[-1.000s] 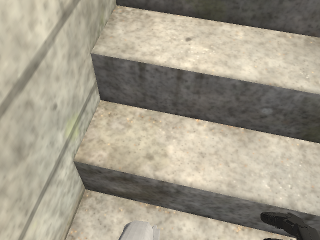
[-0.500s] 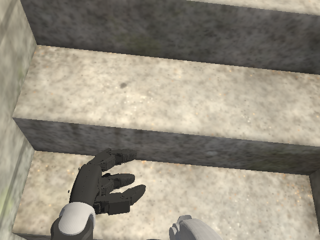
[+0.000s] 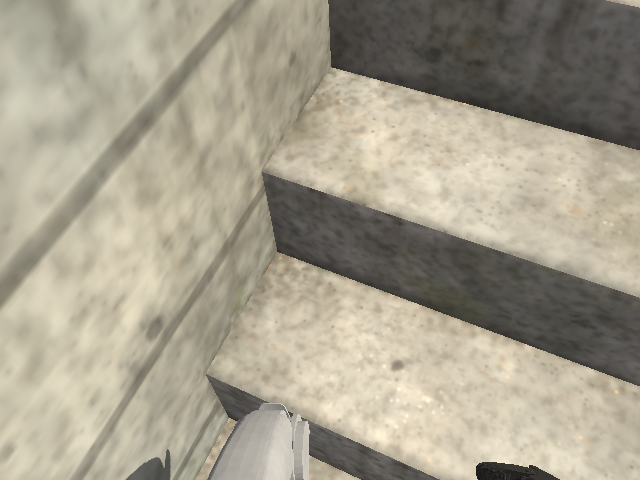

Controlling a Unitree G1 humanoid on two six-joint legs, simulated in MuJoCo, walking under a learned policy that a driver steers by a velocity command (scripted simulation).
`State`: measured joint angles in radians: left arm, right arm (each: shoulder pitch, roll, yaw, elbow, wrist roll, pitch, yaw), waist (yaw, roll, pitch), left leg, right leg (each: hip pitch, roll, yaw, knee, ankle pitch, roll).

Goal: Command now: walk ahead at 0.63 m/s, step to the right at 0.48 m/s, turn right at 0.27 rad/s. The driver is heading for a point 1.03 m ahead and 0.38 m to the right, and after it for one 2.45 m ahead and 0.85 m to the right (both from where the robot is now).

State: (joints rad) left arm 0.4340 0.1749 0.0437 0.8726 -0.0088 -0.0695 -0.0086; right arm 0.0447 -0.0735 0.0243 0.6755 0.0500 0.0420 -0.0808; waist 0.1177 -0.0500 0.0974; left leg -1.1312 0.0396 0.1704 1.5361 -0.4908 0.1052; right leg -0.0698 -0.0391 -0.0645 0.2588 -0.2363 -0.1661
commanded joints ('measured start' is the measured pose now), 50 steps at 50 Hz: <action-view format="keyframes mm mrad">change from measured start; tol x64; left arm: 1 154 203 22 -23 -3 -21 -13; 50 -374 48 3 -358 70 131 12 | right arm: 1 232 -77 -79 6 52 17 -26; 33 -593 -235 -18 -461 -49 -66 81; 37 358 -311 -109 -141 -52 -96 -13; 50 77 -243 -91 62 -73 -164 2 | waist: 1 -166 -83 -321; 50 -35 17 -111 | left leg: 1 895 -148 97 -494 -136 -27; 4 1133 389 -1285 -1212 -741 218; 16 210 77 133 -459 -17 9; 28 -405 -55 -338 868 -66 -66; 37 1090 19 -513 -630 -481 30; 50 715 151 -456 -1166 117 148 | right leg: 1 -106 -100 96 206 1206 -128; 8 -1033 79 414 2084 -156 126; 17 102 156 -108 573 123 75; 21 -142 -209 1390 -106 -562 -173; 34 -677 -15 463 -290 591 -130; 36 -406 24 313 348 1724 -51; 38 -848 270 257 1202 224 49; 50 -955 79 190 1639 21 128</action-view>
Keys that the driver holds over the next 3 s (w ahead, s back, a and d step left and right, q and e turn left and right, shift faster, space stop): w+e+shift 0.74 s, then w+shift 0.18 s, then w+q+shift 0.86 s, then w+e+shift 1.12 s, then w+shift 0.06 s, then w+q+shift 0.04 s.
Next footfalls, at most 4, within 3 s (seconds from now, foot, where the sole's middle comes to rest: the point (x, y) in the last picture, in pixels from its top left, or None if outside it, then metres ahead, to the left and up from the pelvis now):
0.02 left None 0.15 0.16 -0.59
0.34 right None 0.14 -0.22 -0.59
0.72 left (410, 371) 0.46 -0.03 -0.38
1.20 right None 0.34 -0.37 -0.38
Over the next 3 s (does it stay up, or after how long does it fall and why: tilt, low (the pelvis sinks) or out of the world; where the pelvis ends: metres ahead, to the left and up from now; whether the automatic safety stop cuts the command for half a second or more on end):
stays up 1.00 -0.26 0.91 its command is cut before an obstacle from the start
